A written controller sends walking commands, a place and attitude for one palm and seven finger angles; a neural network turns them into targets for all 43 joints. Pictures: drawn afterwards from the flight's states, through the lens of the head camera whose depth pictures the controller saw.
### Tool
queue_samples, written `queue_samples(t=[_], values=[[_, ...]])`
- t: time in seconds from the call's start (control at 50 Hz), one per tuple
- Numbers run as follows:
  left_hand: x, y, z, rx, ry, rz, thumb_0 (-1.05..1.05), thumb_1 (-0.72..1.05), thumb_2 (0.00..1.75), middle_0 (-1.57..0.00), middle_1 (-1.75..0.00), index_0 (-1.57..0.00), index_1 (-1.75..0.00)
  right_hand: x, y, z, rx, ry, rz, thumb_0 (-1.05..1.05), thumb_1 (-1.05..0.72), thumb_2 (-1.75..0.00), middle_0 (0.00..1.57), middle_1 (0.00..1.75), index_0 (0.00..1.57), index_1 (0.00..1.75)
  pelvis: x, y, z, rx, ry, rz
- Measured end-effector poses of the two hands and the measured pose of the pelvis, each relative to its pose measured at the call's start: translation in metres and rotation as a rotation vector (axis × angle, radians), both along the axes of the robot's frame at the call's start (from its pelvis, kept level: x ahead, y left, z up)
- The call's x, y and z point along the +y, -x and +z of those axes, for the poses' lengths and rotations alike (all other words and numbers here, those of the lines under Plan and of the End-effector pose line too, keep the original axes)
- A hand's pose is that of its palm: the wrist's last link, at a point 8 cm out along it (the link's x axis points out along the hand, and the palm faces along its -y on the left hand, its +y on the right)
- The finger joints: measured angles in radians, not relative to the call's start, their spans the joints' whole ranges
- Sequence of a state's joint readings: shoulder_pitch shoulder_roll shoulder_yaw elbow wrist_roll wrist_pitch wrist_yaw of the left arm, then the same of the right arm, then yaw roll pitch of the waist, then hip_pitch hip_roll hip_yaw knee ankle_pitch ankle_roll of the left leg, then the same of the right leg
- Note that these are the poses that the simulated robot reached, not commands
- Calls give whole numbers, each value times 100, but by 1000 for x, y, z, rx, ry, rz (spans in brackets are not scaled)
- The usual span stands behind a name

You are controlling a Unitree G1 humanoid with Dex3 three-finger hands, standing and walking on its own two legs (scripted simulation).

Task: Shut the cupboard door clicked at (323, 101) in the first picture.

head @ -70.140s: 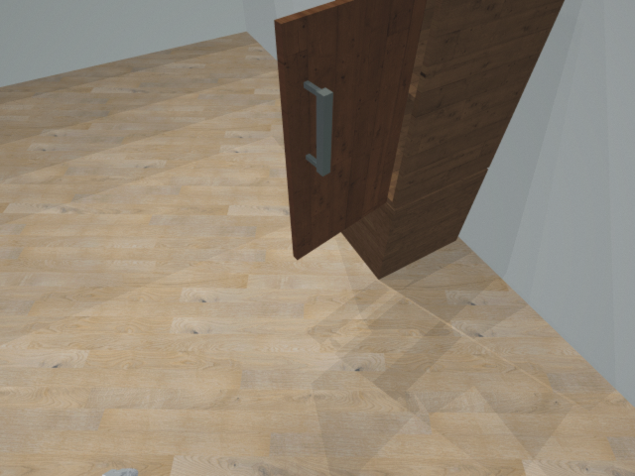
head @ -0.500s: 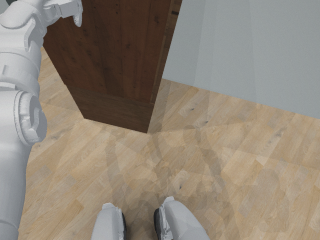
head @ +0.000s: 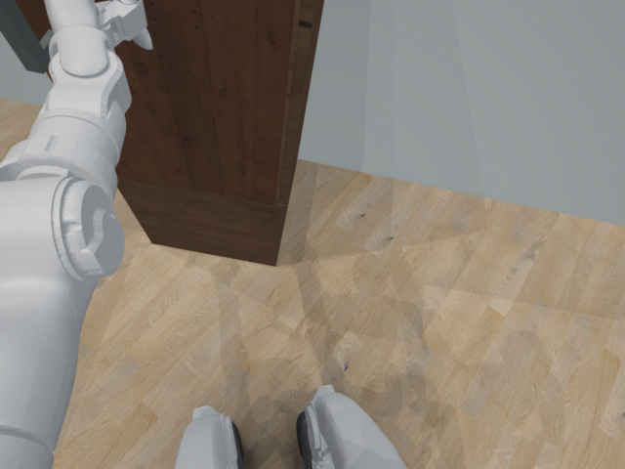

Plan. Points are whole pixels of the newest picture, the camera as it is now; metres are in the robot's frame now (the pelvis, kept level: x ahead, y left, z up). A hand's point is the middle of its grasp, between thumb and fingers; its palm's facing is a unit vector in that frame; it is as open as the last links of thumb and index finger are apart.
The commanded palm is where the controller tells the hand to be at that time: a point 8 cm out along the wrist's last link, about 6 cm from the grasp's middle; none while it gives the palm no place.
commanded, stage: pull the fist back off the door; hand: left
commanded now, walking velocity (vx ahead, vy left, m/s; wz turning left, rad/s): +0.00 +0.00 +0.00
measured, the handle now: out of the picture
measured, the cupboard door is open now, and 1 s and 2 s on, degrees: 0 0 0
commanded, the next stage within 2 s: draw the hand back to the body in 0.48 s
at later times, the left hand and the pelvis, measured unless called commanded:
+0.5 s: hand (145, 43) +0.57 +0.07 +0.14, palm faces +0.09 -1.00 -0.01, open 3.1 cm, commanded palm +0.54 +0.11 +0.15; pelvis +0.05 -0.01 +0.04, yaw -1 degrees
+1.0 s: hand (68, 106) +0.45 +0.12 +0.19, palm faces +0.09 -1.00 -0.03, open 3.1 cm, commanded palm +0.41 +0.17 +0.19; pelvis +0.06 -0.03 +0.06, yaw +0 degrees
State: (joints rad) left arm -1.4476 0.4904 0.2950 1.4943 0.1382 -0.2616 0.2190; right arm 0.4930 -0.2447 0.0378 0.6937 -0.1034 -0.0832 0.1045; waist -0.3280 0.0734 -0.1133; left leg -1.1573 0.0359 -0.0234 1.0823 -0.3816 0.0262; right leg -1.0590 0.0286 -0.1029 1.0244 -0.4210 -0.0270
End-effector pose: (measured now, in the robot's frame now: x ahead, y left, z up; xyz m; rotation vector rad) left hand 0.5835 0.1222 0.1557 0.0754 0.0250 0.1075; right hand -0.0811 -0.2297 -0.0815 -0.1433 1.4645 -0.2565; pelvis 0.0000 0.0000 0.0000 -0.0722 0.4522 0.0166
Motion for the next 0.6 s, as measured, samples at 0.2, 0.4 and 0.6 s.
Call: queue_samples(t=[0.2,0.4,0.6], values=[[-3,4,-3,8,65,-32,2,90,95,-130,-150,-130,-150,-8,11,18,62,1,-19,0,-90,-90,21,30,20,30,-1,-11,16,-26,-16,-22],[-5,30,-20,10,75,-22,2,90,91,-130,-150,-130,-150,-22,-55,18,-45,-13,1,0,-90,-90,20,30,20,30,-4,-42,34,-88,-34,-35],[-8,47,-3,-50,42,-49,2,90,90,-130,-150,-130,-150,-34,-150,10,-221,-30,74,0,-90,-90,20,30,20,30,-11,-59,41,-139,-50,-19]])
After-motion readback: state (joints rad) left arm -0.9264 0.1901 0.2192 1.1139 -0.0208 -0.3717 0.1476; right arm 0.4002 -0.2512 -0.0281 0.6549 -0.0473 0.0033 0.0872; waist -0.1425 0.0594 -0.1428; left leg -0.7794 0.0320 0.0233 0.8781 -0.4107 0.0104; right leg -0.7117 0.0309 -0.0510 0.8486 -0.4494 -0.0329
